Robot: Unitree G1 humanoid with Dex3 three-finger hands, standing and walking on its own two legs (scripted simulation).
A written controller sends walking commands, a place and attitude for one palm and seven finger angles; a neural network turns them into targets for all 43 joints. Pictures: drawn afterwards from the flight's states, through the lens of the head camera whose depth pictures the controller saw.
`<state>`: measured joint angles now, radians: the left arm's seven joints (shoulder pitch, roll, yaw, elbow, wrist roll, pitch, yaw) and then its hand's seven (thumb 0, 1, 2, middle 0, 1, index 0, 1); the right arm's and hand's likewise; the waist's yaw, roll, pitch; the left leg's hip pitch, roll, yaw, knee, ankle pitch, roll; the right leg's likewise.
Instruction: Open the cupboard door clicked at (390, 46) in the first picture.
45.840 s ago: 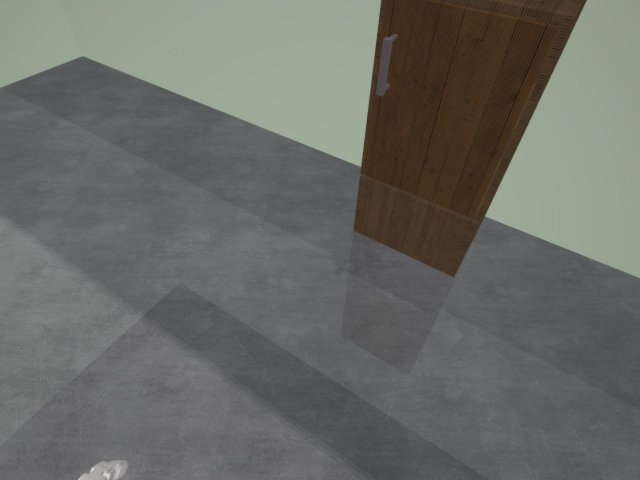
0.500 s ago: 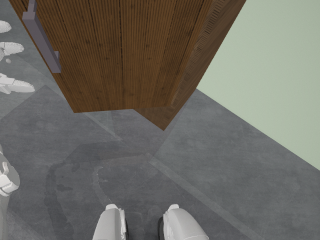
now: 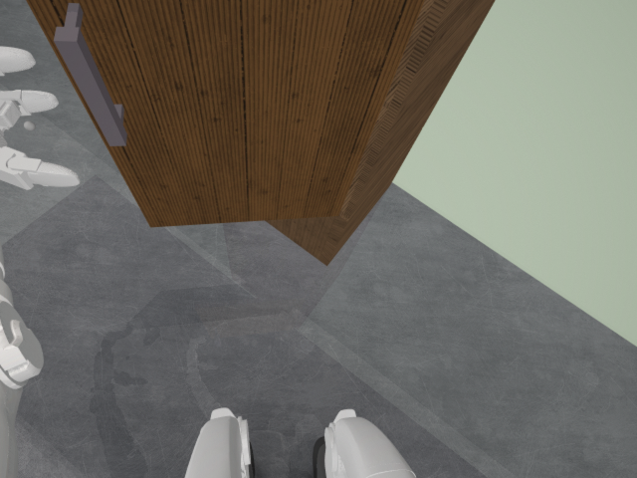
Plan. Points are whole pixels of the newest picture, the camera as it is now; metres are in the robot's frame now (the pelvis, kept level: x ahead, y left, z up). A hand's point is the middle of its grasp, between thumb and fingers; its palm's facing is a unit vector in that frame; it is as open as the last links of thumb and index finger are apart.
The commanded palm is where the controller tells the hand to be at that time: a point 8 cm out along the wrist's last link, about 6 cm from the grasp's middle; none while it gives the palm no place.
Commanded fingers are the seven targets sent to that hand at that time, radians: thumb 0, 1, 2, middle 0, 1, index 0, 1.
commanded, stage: slide the fingers in behind the handle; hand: left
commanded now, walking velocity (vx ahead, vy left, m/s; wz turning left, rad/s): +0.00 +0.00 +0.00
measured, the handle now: (98, 82) +0.57 +0.23 +0.07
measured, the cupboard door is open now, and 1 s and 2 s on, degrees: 44 44 44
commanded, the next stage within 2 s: close the thumb around the handle in 1.70 s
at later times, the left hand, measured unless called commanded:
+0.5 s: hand (54, 123) +0.50 +0.26 +0.08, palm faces +0.06 -1.00 +0.00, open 14.0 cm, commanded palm +0.48 +0.30 +0.07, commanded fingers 0.00 -0.50 0.30 -0.30 -1.20 -0.30 -1.20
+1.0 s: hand (79, 127) +0.50 +0.24 +0.08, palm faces +0.06 -1.00 +0.01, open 14.0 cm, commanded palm +0.48 +0.27 +0.07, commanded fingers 0.00 -0.50 0.30 -0.30 -1.20 -0.30 -1.20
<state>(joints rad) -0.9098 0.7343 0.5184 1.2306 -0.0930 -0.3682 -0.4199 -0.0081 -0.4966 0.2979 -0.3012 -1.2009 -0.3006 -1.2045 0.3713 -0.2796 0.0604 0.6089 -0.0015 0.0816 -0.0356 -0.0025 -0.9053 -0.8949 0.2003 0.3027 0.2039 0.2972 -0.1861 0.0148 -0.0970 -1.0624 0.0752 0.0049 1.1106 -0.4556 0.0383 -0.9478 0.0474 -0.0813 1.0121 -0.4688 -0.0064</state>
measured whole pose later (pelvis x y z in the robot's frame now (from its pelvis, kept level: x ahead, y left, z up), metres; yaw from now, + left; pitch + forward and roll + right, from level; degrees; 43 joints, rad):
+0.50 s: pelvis +0.00 +0.00 +0.00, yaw +0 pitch +23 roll -5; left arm -0.90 0.68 0.50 1.19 -0.10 -0.36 -0.38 -0.01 -0.50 0.30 -0.30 -1.20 -0.30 -1.20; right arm 0.39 -0.27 0.06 0.62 0.00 0.08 -0.03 0.00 -0.91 -0.89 0.20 0.30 0.20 0.30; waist -0.19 0.02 -0.10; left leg -1.07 0.08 0.00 1.12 -0.46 0.04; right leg -0.96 0.05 -0.08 1.02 -0.47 -0.01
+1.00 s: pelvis +0.00 +0.00 +0.00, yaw +0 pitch +22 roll -5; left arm -0.87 0.57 0.44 1.16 -0.11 -0.39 -0.30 -0.01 -0.50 0.30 -0.29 -1.20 -0.30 -1.20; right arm 0.38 -0.26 0.04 0.64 -0.01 0.08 -0.01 0.00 -0.91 -0.90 0.20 0.30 0.20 0.30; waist -0.17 0.02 -0.12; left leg -1.03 0.07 0.01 1.10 -0.46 0.04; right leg -0.92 0.04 -0.07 1.01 -0.47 -0.01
